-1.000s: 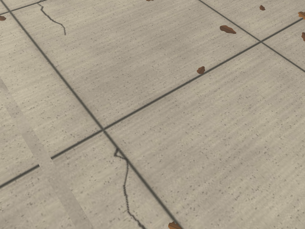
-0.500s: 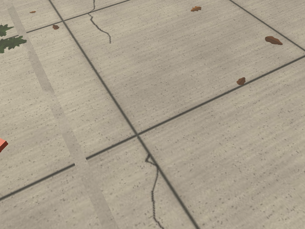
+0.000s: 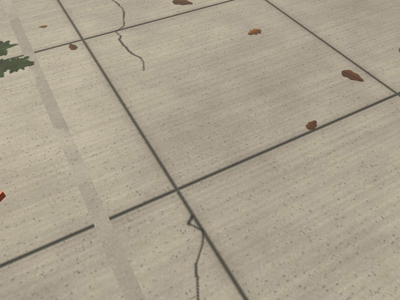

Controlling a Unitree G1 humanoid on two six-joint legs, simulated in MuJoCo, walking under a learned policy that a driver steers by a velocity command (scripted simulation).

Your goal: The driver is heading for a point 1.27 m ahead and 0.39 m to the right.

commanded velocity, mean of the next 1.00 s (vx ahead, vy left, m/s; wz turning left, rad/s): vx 0.26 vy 0.00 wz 0.00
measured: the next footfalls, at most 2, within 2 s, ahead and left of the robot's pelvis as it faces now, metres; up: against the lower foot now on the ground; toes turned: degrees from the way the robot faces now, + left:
left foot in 1.02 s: +0.45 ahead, +0.01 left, +0.00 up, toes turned +3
right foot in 1.50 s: +0.63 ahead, -0.14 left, +0.00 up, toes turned -3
